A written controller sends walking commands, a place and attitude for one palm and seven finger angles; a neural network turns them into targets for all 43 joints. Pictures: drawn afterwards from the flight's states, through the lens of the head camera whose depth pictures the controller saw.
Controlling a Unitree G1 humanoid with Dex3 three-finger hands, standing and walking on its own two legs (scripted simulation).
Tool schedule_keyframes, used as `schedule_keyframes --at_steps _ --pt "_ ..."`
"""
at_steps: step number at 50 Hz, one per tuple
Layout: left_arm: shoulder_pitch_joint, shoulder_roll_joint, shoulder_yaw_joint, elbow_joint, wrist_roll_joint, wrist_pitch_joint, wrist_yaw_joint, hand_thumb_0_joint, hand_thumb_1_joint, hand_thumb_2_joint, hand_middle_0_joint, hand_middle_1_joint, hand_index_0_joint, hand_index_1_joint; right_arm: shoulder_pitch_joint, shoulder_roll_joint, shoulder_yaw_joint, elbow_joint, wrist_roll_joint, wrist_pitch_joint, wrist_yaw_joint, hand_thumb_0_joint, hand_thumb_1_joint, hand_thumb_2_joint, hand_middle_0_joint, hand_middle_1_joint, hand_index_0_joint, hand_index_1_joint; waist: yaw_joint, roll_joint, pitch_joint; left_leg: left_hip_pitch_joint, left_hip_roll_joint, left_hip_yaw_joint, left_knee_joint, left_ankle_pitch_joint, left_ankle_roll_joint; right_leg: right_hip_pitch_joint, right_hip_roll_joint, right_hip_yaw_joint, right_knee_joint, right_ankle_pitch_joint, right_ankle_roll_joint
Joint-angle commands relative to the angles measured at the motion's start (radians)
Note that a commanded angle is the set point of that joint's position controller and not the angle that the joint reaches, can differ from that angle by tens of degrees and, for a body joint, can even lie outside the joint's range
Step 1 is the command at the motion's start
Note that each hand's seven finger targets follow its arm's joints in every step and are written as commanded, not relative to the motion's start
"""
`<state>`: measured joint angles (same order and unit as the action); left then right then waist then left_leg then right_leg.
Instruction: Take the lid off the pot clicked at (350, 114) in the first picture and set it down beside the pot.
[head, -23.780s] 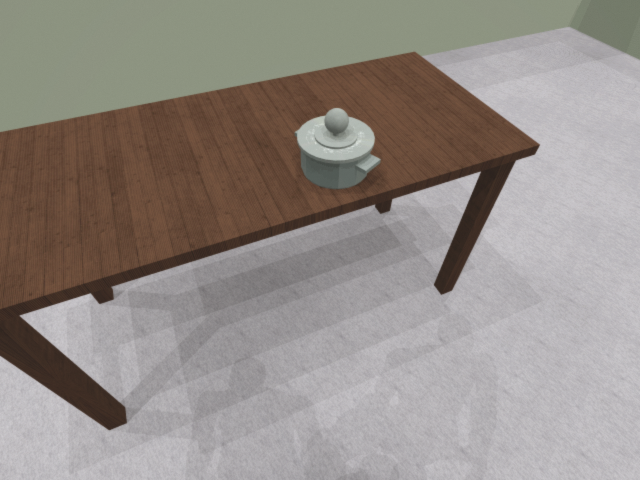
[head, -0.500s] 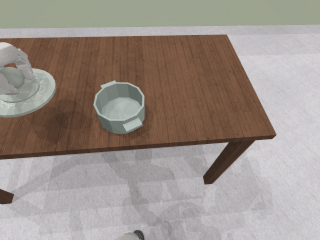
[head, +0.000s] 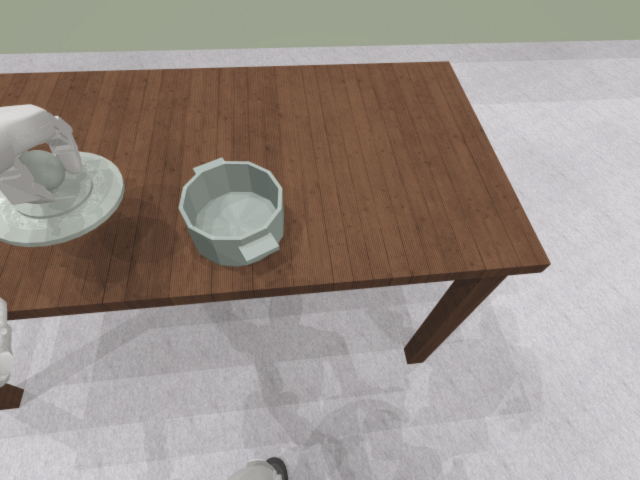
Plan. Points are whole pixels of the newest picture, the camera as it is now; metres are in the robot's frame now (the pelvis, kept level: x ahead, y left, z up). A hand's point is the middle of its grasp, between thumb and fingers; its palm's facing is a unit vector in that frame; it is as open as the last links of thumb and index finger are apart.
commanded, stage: lower the lid onto the table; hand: left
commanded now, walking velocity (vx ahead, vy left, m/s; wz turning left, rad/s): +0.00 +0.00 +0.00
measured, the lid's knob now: (40, 171) +0.47 +0.34 +0.09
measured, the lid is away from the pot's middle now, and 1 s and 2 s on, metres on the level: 0.22 0.23 0.24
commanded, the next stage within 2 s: open the fingers wide in 1.68 s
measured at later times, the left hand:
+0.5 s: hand (40, 196) +0.45 +0.33 +0.08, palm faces -0.46 -0.11 -0.88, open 7.5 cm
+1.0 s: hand (46, 216) +0.44 +0.34 +0.05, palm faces -0.47 -0.10 -0.87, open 7.5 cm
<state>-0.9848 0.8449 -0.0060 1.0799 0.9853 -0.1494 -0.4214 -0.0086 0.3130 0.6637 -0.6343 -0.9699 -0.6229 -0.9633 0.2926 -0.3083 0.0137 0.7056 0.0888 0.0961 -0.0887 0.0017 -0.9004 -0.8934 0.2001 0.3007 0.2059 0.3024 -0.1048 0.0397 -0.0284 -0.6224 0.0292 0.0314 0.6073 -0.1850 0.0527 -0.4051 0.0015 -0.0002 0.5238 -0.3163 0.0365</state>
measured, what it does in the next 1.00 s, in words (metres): stands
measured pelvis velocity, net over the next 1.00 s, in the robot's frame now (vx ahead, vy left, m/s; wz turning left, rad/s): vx -0.01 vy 0.00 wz -0.01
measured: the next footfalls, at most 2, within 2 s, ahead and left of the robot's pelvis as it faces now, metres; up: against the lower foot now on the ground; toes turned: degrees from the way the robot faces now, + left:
none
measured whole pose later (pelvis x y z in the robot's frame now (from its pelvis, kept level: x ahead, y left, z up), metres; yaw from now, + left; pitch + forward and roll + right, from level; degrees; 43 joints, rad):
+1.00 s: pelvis -0.01 +0.00 -0.01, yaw -1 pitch +15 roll -4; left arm -0.91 0.86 0.04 1.11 1.01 -0.21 -0.34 -0.01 0.32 0.66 -0.63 -0.97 -0.62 -0.96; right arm 0.32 -0.31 0.01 0.72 0.08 0.11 -0.11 0.00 -0.90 -0.89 0.20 0.30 0.21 0.30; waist -0.13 0.03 -0.05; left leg -0.76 0.05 0.02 0.74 -0.23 0.05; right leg -0.54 0.02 0.00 0.65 -0.36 0.04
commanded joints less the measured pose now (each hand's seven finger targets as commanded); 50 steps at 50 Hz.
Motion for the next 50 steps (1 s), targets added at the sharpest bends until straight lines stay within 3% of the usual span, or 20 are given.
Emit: schedule_keyframes --at_steps 1,3,6,7,8,9,12,16,17,21,24,26,29,32,34,36,38,42,44,50 --pt "-0.512 0.362 0.087 -0.229 -0.017 -0.009 0.057 0.0 0.754 0.866 -0.808 -1.054 -0.805 -1.053 0.101 -0.2 -0.069 -0.05 -0.002 -0.024 -0.026 0.0 -0.9 -0.9 0.2 0.3 0.2 0.3 -0.003 0.124 -0.448 0.583 -0.003 -0.038 -0.011 0.199 0.038 -0.17 0.063 -0.072 -0.071 0.196 -0.073" --pt "-0.529 0.435 0.142 -0.263 -0.011 -0.015 0.066 0.0 0.754 0.866 -0.808 -1.054 -0.805 -1.053 0.109 -0.203 -0.072 -0.05 -0.004 -0.018 -0.03 0.0 -0.9 -0.9 0.2 0.3 0.2 0.3 0.001 0.151 -0.501 0.589 -0.01 -0.035 0.003 0.23 0.039 -0.142 0.064 -0.066 -0.061 0.227 -0.071" --pt "-0.494 0.404 0.131 -0.247 -0.016 -0.022 0.065 0.0 0.754 0.866 -0.808 -1.054 -0.805 -1.053 0.105 -0.2 -0.071 -0.048 -0.004 -0.019 -0.03 0.0 -0.9 -0.9 0.2 0.3 0.2 0.3 0.003 0.151 -0.478 0.579 -0.007 -0.033 0.012 0.271 0.038 -0.157 0.064 -0.071 -0.055 0.248 -0.073" --pt "-0.47 0.427 0.154 -0.228 -0.008 -0.021 0.069 0.0 0.754 0.866 -0.808 -1.054 -0.805 -1.053 0.118 -0.205 -0.074 -0.043 -0.006 -0.01 -0.03 0.0 -0.9 -0.9 0.2 0.3 0.2 0.3 0.003 0.147 -0.482 0.583 -0.011 -0.038 0.02 0.277 0.039 -0.164 0.069 -0.073 -0.05 0.243 -0.073" --pt "-0.463 0.392 0.119 -0.205 -0.008 -0.015 0.069 0.0 0.754 0.866 -0.808 -1.054 -0.805 -1.053 0.115 -0.201 -0.073 -0.042 -0.003 -0.009 -0.029 0.0 -0.9 -0.9 0.2 0.3 0.2 0.3 -0.007 0.144 -0.455 0.564 -0.012 -0.032 0.018 0.251 0.037 -0.178 0.069 -0.071 -0.053 0.226 -0.07" --pt "-0.445 0.404 0.132 -0.18 -0.009 -0.014 0.069 0.0 0.754 0.866 -0.808 -1.054 -0.805 -1.053 0.118 -0.205 -0.073 -0.039 -0.001 -0.007 -0.03 0.0 -0.9 -0.9 0.2 0.3 0.2 0.3 -0.007 0.109 -0.427 0.541 -0.011 -0.031 0.017 0.216 0.04 -0.183 0.069 -0.072 -0.058 0.209 -0.068" --pt "-0.475 0.417 0.138 -0.244 -0.007 -0.025 0.07 0.0 0.754 0.866 -0.808 -1.054 -0.805 -1.053 0.119 -0.207 -0.076 -0.037 -0.004 -0.003 -0.029 0.0 -0.9 -0.9 0.2 0.3 0.2 0.3 -0.003 0.164 -0.479 0.573 -0.01 -0.033 0.031 0.253 0.039 -0.183 0.069 -0.069 -0.044 0.233 -0.073" --pt "-0.465 0.368 0.105 -0.249 -0.022 -0.034 0.065 0.0 0.754 0.866 -0.808 -1.054 -0.805 -1.053 0.12 -0.202 -0.076 -0.036 -0.001 -0.006 -0.031 0.0 -0.9 -0.9 0.2 0.3 0.2 0.3 -0.008 0.156 -0.467 0.583 -0.002 -0.035 0.034 0.26 0.038 -0.214 0.07 -0.073 -0.041 0.218 -0.073" --pt "-0.448 0.427 0.155 -0.24 -0.017 -0.036 0.071 0.0 0.754 0.866 -0.808 -1.054 -0.805 -1.053 0.128 -0.208 -0.079 -0.032 -0.004 0.0 -0.033 0.0 -0.9 -0.9 0.2 0.3 0.2 0.3 -0.005 0.154 -0.479 0.576 -0.008 -0.035 0.042 0.247 0.041 -0.203 0.071 -0.069 -0.039 0.213 -0.07" --pt "-0.442 0.403 0.142 -0.252 -0.017 -0.047 0.081 0.0 0.754 0.866 -0.808 -1.054 -0.805 -1.053 0.124 -0.202 -0.075 -0.032 -0.004 -0.006 -0.034 0.0 -0.9 -0.9 0.2 0.3 0.2 0.3 -0.005 0.163 -0.478 0.577 -0.001 -0.038 0.045 0.276 0.038 -0.219 0.072 -0.074 -0.028 0.224 -0.074" --pt "-0.437 0.424 0.151 -0.222 -0.01 -0.043 0.091 0.0 0.754 0.866 -0.808 -1.054 -0.805 -1.053 0.128 -0.208 -0.074 -0.028 -0.003 0.002 -0.035 0.0 -0.9 -0.9 0.2 0.3 0.2 0.3 -0.01 0.152 -0.457 0.534 -0.007 -0.037 0.046 0.221 0.036 -0.222 0.071 -0.071 -0.025 0.198 -0.072" --pt "-0.461 0.388 0.123 -0.261 -0.004 -0.048 0.097 0.0 0.754 0.866 -0.808 -1.054 -0.805 -1.053 0.124 -0.201 -0.073 -0.032 -0.004 -0.005 -0.033 0.0 -0.9 -0.9 0.2 0.3 0.2 0.3 -0.007 0.204 -0.48 0.576 0.0 -0.043 0.048 0.267 0.032 -0.247 0.072 -0.074 -0.015 0.2 -0.079" --pt "-0.41 0.432 0.175 -0.207 -0.003 -0.046 0.11 0.0 0.754 0.866 -0.808 -1.054 -0.805 -1.053 0.135 -0.201 -0.075 -0.035 -0.008 0.002 -0.035 0.0 -0.9 -0.9 0.2 0.3 0.2 0.3 -0.009 0.139 -0.484 0.543 -0.009 -0.041 0.062 0.233 0.038 -0.229 0.074 -0.071 -0.014 0.196 -0.072" --pt "-0.424 0.41 0.155 -0.224 -0.002 -0.046 0.112 0.0 0.754 0.866 -0.808 -1.054 -0.805 -1.053 0.134 -0.204 -0.076 -0.034 -0.009 0.004 -0.033 0.0 -0.9 -0.9 0.2 0.3 0.2 0.3 -0.011 0.163 -0.49 0.554 -0.006 -0.043 0.067 0.252 0.035 -0.251 0.073 -0.072 -0.004 0.2 -0.073" --pt "-0.39 0.413 0.152 -0.161 0.004 -0.039 0.116 0.0 0.754 0.866 -0.808 -1.054 -0.805 -1.053 0.133 -0.205 -0.071 -0.032 -0.005 0.008 -0.034 0.0 -0.9 -0.9 0.2 0.3 0.2 0.3 -0.016 0.126 -0.433 0.498 -0.008 -0.041 0.066 0.188 0.034 -0.267 0.074 -0.072 -0.005 0.162 -0.071" --pt "-0.445 0.375 0.117 -0.222 -0.003 -0.048 0.112 0.0 0.754 0.866 -0.808 -1.054 -0.805 -1.053 0.129 -0.204 -0.072 -0.032 -0.006 0.003 -0.033 0.0 -0.9 -0.9 0.2 0.3 0.2 0.3 -0.014 0.168 -0.46 0.525 0.0 -0.044 0.066 0.207 0.032 -0.273 0.071 -0.072 0.004 0.169 -0.077" --pt "-0.431 0.413 0.151 -0.225 0.007 -0.054 0.117 0.0 0.754 0.866 -0.808 -1.054 -0.805 -1.053 0.142 -0.203 -0.076 -0.031 -0.009 0.006 -0.036 0.0 -0.9 -0.9 0.2 0.3 0.2 0.3 -0.014 0.183 -0.493 0.556 -0.002 -0.052 0.079 0.222 0.032 -0.286 0.074 -0.072 0.008 0.162 -0.076" --pt "-0.401 0.403 0.152 -0.182 -0.005 -0.059 0.122 0.0 0.754 0.866 -0.808 -1.054 -0.805 -1.053 0.147 -0.206 -0.073 -0.025 -0.009 0.007 -0.04 0.0 -0.9 -0.9 0.2 0.3 0.2 0.3 -0.023 0.139 -0.463 0.515 0.0 -0.051 0.086 0.205 0.035 -0.296 0.075 -0.074 0.018 0.158 -0.072" --pt "-0.432 0.378 0.122 -0.2 0.0 -0.057 0.127 0.0 0.754 0.866 -0.808 -1.054 -0.805 -1.053 0.148 -0.206 -0.074 -0.023 -0.008 0.007 -0.038 0.0 -0.9 -0.9 0.2 0.3 0.2 0.3 -0.027 0.171 -0.451 0.516 0.004 -0.057 0.077 0.159 0.029 -0.328 0.074 -0.075 0.017 0.116 -0.075" --pt "-0.412 0.442 0.17 -0.183 0.007 -0.065 0.151 0.0 0.754 0.866 -0.808 -1.054 -0.805 -1.053 0.159 -0.209 -0.069 -0.026 -0.009 0.007 -0.043 0.0 -0.9 -0.9 0.2 0.3 0.2 0.3 -0.021 0.153 -0.477 0.472 0.001 -0.056 0.092 0.135 0.031 -0.309 0.076 -0.07 0.033 0.11 -0.074"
